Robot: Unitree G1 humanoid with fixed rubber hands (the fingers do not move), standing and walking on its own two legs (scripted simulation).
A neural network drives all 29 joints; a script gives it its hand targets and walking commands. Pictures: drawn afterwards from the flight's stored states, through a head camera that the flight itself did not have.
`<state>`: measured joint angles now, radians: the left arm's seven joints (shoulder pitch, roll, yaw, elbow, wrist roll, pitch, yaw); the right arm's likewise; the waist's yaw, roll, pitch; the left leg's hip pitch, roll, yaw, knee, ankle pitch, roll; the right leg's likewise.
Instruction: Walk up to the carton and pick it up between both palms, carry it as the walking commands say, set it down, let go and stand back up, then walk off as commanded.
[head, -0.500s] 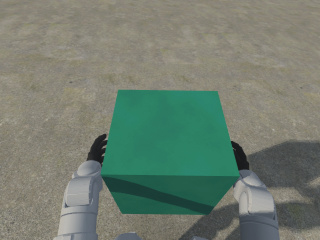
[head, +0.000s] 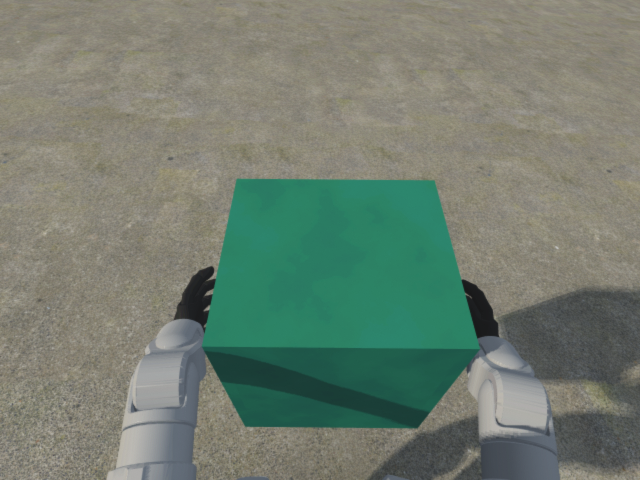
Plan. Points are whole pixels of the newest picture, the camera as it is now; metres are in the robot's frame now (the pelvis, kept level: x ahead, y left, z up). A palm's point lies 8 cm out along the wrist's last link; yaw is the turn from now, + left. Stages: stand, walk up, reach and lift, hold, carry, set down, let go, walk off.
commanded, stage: carry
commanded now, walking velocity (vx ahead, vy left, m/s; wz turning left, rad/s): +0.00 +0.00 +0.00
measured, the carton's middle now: (333, 312) +0.35 -0.01 -0.01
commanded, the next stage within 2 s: none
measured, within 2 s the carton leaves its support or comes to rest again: neither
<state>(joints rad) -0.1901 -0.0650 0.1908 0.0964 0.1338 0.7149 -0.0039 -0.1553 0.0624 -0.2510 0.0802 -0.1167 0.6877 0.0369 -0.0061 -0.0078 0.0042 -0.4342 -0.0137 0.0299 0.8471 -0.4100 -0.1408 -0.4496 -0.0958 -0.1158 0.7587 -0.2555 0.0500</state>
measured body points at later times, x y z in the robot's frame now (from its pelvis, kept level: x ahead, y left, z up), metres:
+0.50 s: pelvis -0.11 +0.04 +0.02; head -0.12 +0.03 +0.47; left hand +0.19 +0.20 +0.05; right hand +0.17 -0.16 +0.04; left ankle +0.04 +0.07 -0.69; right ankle -0.04 -0.10 -0.69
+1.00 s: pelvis -0.21 +0.05 +0.02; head -0.22 +0.04 +0.47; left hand +0.10 +0.20 +0.05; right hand +0.07 -0.16 +0.04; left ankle -0.08 +0.10 -0.70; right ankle -0.15 -0.07 -0.70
